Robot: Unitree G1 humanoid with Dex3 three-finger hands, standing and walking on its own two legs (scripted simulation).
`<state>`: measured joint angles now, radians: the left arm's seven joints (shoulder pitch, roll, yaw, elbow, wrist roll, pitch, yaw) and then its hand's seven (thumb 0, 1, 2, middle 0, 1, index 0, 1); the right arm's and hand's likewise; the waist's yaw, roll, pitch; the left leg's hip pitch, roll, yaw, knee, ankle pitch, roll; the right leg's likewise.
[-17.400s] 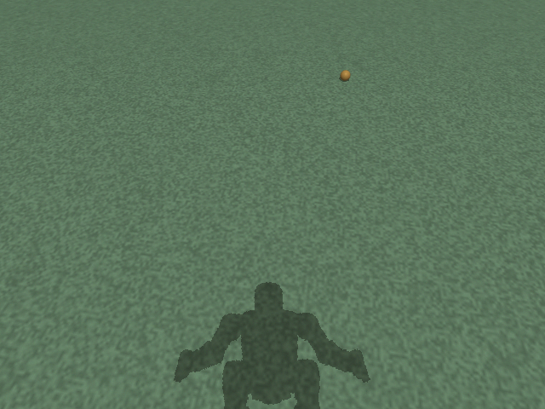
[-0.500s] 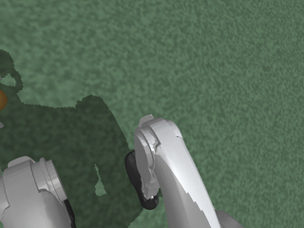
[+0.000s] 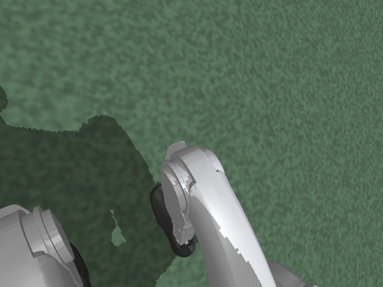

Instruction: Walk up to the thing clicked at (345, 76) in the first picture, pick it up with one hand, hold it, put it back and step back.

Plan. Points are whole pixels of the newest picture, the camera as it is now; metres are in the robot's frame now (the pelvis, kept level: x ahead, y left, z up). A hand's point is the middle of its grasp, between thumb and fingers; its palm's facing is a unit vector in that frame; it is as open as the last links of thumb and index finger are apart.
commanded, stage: close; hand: left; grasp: from above
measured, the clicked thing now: out of the picture +0.47 +0.25 -0.27
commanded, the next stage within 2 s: settle in 1.24 s
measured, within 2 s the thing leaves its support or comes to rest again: leaves its support in 1.66 s
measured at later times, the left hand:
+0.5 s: hand out of the picture +0.45 +0.26 -0.25, palm faces -0.44 -0.13 -0.89, open 10.8 cm
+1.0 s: hand out of the picture +0.44 +0.25 -0.25, palm faces -0.45 -0.12 -0.89, open 9.2 cm
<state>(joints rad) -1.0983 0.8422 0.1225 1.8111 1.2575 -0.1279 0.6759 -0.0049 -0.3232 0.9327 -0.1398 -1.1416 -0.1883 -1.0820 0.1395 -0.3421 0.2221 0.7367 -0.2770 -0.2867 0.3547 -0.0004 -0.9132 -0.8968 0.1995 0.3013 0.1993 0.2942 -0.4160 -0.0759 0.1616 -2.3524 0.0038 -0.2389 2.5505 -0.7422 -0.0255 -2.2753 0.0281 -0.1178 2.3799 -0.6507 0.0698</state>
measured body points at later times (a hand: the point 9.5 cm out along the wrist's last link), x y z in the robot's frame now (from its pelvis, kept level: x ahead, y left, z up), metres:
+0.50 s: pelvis +0.00 +0.00 +0.00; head +0.28 +0.10 +0.34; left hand +0.47 +0.26 -0.20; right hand +0.02 -0.26 -0.05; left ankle +0.06 +0.13 -0.27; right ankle +0.11 -0.13 -0.27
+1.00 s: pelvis -0.01 +0.00 +0.01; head +0.28 +0.10 +0.34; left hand +0.46 +0.25 -0.20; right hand +0.02 -0.25 -0.05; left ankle +0.06 +0.13 -0.27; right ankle +0.11 -0.13 -0.27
